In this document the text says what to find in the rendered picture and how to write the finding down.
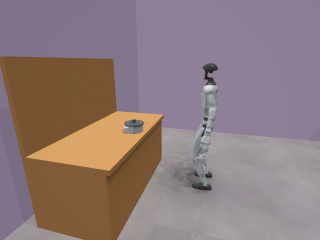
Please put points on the robot left hand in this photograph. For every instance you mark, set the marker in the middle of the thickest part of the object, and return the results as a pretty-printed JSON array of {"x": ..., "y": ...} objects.
[{"x": 206, "y": 141}]

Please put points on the robot left upper arm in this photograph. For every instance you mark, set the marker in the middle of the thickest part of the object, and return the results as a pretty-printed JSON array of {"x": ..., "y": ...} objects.
[{"x": 209, "y": 92}]

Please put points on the lid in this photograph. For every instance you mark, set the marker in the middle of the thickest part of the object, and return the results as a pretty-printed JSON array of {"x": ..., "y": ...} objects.
[{"x": 134, "y": 124}]

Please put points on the robot left shin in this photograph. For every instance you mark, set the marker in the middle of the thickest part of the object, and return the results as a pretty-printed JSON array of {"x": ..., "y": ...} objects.
[{"x": 200, "y": 169}]

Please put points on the table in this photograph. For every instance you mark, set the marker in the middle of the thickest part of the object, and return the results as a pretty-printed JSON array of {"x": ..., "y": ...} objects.
[{"x": 84, "y": 173}]

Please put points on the robot left forearm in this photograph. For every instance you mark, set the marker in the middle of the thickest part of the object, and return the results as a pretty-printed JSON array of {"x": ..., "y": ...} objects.
[{"x": 211, "y": 117}]

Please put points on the pot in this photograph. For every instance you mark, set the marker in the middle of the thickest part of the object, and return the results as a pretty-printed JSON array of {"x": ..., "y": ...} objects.
[{"x": 133, "y": 129}]

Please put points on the robot torso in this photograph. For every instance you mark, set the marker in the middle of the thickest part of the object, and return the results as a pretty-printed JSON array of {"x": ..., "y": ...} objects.
[{"x": 205, "y": 104}]

